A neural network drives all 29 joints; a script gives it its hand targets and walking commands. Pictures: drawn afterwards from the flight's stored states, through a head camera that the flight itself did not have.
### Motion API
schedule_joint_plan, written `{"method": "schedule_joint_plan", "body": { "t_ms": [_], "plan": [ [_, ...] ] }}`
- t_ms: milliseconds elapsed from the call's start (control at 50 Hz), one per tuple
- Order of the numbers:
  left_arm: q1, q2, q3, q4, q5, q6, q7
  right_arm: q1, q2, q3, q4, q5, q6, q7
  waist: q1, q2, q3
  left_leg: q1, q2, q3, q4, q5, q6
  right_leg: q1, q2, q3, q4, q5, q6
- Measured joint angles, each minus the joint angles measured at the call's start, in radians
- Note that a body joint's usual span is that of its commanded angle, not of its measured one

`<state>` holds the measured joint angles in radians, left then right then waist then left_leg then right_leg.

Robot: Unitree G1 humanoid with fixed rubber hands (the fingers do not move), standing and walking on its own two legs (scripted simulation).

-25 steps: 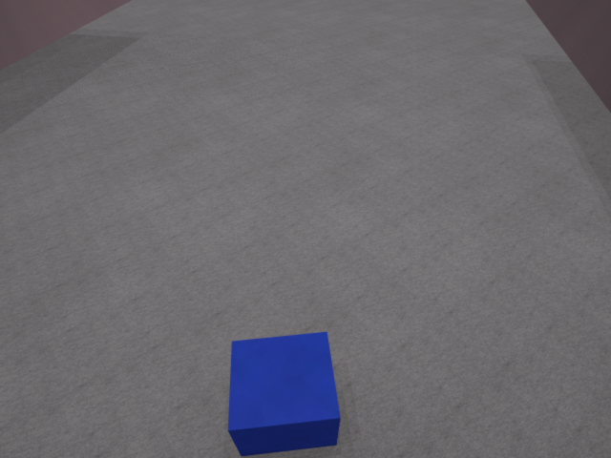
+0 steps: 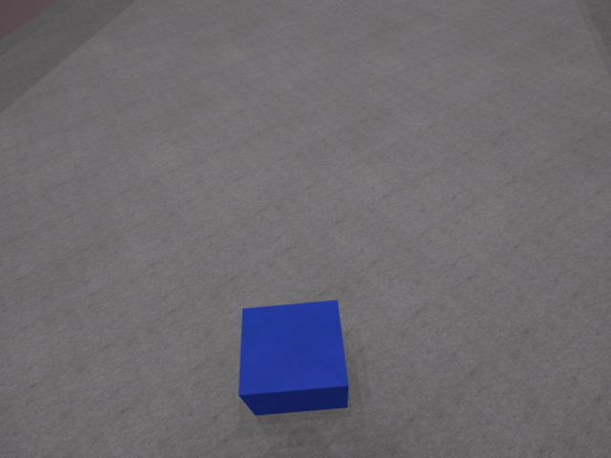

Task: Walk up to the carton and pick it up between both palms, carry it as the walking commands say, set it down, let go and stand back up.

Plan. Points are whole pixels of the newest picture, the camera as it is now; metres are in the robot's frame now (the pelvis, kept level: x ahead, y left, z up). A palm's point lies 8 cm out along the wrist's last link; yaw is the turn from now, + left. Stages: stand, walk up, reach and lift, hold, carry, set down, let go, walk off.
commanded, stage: walk up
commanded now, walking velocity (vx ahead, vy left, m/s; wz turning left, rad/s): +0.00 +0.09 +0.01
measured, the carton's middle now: (295, 358) +0.48 +0.10 -0.66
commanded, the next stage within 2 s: none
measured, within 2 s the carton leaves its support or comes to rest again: neither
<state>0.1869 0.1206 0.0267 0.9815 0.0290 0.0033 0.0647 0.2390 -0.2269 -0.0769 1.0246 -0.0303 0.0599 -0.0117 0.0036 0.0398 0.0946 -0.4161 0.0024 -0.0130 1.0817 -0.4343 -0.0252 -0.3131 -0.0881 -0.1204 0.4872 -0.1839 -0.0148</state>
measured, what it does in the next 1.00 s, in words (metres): steps to the left: left foot, then left foot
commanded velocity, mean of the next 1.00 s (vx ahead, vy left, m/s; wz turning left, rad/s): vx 0.08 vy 0.05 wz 0.02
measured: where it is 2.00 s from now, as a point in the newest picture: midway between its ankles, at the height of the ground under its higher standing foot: outside the picture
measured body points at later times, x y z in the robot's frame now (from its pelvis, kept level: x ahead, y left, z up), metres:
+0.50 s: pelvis +0.00 +0.04 +0.00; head +0.01 +0.04 +0.45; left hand +0.01 +0.26 -0.16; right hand +0.04 -0.19 -0.16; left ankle -0.03 +0.17 -0.74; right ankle +0.01 -0.08 -0.74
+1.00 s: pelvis +0.06 +0.11 -0.01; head +0.08 +0.13 +0.44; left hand -0.01 +0.34 -0.17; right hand +0.11 -0.13 -0.15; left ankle +0.08 +0.22 -0.74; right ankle +0.01 -0.06 -0.72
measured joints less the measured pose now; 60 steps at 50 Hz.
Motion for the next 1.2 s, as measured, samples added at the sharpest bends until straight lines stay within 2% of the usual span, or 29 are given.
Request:
{"method": "schedule_joint_plan", "body": {
  "t_ms": [40, 80, 140, 160, 220, 300, 360, 400, 480, 640, 660, 700, 740, 780, 860, 920, 940, 1000, 1060, 1140, 1200],
  "plan": [
    [0.01, 0.005, 0.001, 0.009, 0.004, 0.0, -0.003, -0.034, -0.008, -0.003, -0.016, 0.006, 0.0, 0.002, 0.01, 0.001, -0.005, 0.008, 0.011, -0.014, -0.049, 0.003, -0.012, -0.006, -0.008, 0.002, -0.008, 0.011, 0.008],
    [0.02, 0.015, 0.004, 0.022, 0.008, 0.001, -0.01, -0.065, -0.009, -0.001, -0.029, 0.017, -0.003, 0.003, 0.02, -0.002, -0.011, 0.041, 0.021, -0.016, -0.165, 0.0, -0.02, -0.013, -0.013, 0.006, -0.012, 0.021, 0.018],
    [0.035, 0.034, 0.008, 0.048, 0.003, 0.006, -0.031, -0.089, 0.002, 0.011, -0.035, 0.028, -0.024, -0.002, 0.032, -0.001, -0.025, 0.15, 0.036, -0.003, -0.462, 0.099, -0.028, -0.021, -0.006, 0.006, 0.003, 0.023, 0.034],
    [0.043, 0.039, 0.009, 0.054, -0.001, 0.01, -0.037, -0.086, 0.005, 0.015, -0.035, 0.024, -0.033, -0.004, 0.028, 0.006, -0.032, 0.186, 0.043, -0.003, -0.545, 0.116, -0.014, -0.026, 0.0, -0.003, 0.023, 0.013, 0.04],
    [0.06, 0.076, 0.017, 0.072, -0.015, 0.035, -0.049, -0.064, 0.054, 0.036, -0.011, 0.011, -0.04, -0.008, 0.026, -0.047, -0.051, 0.204, 0.017, 0.001, -0.551, 0.115, 0.012, -0.038, -0.007, 0.033, 0.117, -0.147, 0.035],
    [0.083, 0.116, 0.027, 0.095, -0.019, 0.042, -0.057, -0.019, 0.097, 0.056, 0.008, -0.001, -0.045, -0.011, 0.022, -0.091, -0.088, 0.247, 0.011, 0.008, -0.622, 0.148, 0.011, -0.047, 0.017, 0.067, 0.233, -0.173, 0.034],
    [0.086, 0.121, 0.024, 0.11, -0.027, 0.035, -0.054, -0.015, 0.103, 0.062, 0.018, -0.005, -0.061, -0.011, 0.022, -0.114, -0.084, 0.26, 0.001, 0.025, -0.633, 0.15, 0.01, 0.0, 0.022, 0.073, 0.163, -0.175, 0.034],
    [0.088, 0.111, 0.019, 0.118, -0.03, 0.026, -0.05, -0.019, 0.102, 0.06, 0.024, 0.001, -0.066, -0.011, 0.025, -0.12, -0.076, 0.261, -0.006, 0.045, -0.616, 0.134, 0.008, 0.051, 0.022, 0.078, 0.049, -0.074, 0.032],
    [0.073, 0.047, -0.001, 0.13, -0.025, 0.013, -0.046, -0.018, 0.079, 0.055, 0.045, 0.019, -0.064, -0.013, -0.002, -0.049, -0.058, 0.281, 0.024, 0.023, -0.625, 0.135, -0.001, 0.101, 0.051, 0.051, -0.012, -0.05, 0.019],
    [0.047, 0.009, -0.01, 0.135, -0.023, -0.004, -0.033, 0.015, 0.077, 0.055, 0.089, 0.025, -0.059, -0.016, -0.001, -0.014, -0.049, 0.311, 0.03, 0.019, -0.692, 0.166, -0.003, 0.131, 0.059, 0.044, -0.073, -0.031, 0.014],
    [0.051, 0.009, -0.006, 0.128, -0.022, -0.006, -0.034, 0.025, 0.075, 0.047, 0.087, 0.023, -0.056, -0.011, 0.0, -0.012, -0.055, 0.289, 0.03, 0.023, -0.649, 0.113, 0.007, 0.122, 0.055, 0.041, -0.061, -0.038, 0.014],
    [0.066, 0.01, 0.006, 0.115, -0.011, -0.009, -0.033, 0.049, 0.058, 0.029, 0.081, 0.012, -0.038, 0.001, 0.011, -0.006, -0.072, 0.19, 0.023, 0.041, -0.432, 0.002, 0.012, 0.104, 0.04, 0.03, -0.034, -0.061, 0.017],
    [0.087, 0.016, 0.014, 0.112, -0.005, -0.008, -0.028, 0.06, 0.037, 0.021, 0.073, 0.005, -0.024, 0.012, 0.03, -0.003, -0.076, 0.104, 0.021, 0.054, -0.255, 0.016, 0.006, 0.108, 0.022, 0.028, -0.034, -0.068, 0.029],
    [0.118, 0.023, 0.02, 0.119, 0.002, -0.01, -0.026, 0.059, 0.017, 0.014, 0.059, 0.0, -0.025, 0.02, 0.044, 0.001, -0.077, 0.052, 0.033, 0.063, -0.199, 0.048, 0.009, 0.125, 0.011, 0.032, -0.058, -0.06, 0.045],
    [0.181, 0.036, 0.03, 0.146, 0.009, -0.01, -0.031, 0.041, 0.007, 0.009, 0.018, 0.006, -0.045, 0.032, 0.045, -0.003, -0.075, 0.033, 0.061, 0.066, -0.325, 0.067, 0.008, 0.164, -0.007, 0.037, -0.097, -0.058, 0.075],
    [0.208, 0.039, 0.034, 0.158, 0.006, -0.008, -0.04, 0.029, 0.013, 0.012, -0.017, 0.002, -0.068, 0.029, 0.039, -0.014, -0.056, 0.103, 0.061, 0.081, -0.531, 0.174, 0.009, 0.164, -0.025, 0.046, -0.036, -0.105, 0.104],
    [0.21, 0.041, 0.034, 0.158, 0.004, -0.007, -0.043, 0.022, 0.02, 0.009, -0.021, 0.001, -0.077, 0.022, 0.031, -0.025, -0.046, 0.112, 0.053, 0.089, -0.547, 0.234, 0.023, 0.15, -0.038, 0.05, 0.018, -0.14, 0.099],
    [0.175, 0.055, 0.03, 0.154, -0.013, 0.019, -0.041, 0.004, 0.063, 0.035, -0.022, 0.001, -0.093, 0.001, 0.023, -0.075, -0.017, 0.128, 0.027, 0.113, -0.517, 0.185, 0.047, 0.081, -0.024, 0.116, 0.212, -0.294, 0.063],
    [0.122, 0.066, 0.023, 0.139, -0.023, 0.029, -0.042, -0.008, 0.102, 0.06, -0.017, 0.005, -0.097, -0.011, 0.018, -0.104, -0.008, 0.16, 0.016, 0.124, -0.563, 0.186, 0.054, 0.035, 0.004, 0.112, 0.298, -0.319, 0.044],
    [0.068, 0.055, 0.011, 0.117, -0.029, 0.03, -0.039, -0.019, 0.111, 0.063, -0.01, 0.007, -0.094, -0.02, 0.006, -0.113, -0.013, 0.18, 0.004, 0.137, -0.595, 0.193, 0.062, 0.031, 0.03, 0.087, 0.262, -0.298, 0.041],
    [0.044, 0.039, -0.002, 0.103, -0.033, 0.027, -0.033, -0.02, 0.109, 0.063, 0.0, 0.014, -0.09, -0.021, 0.005, -0.104, -0.028, 0.19, -0.005, 0.149, -0.591, 0.18, 0.065, 0.077, 0.043, 0.079, 0.139, -0.223, 0.037]
  ]
}}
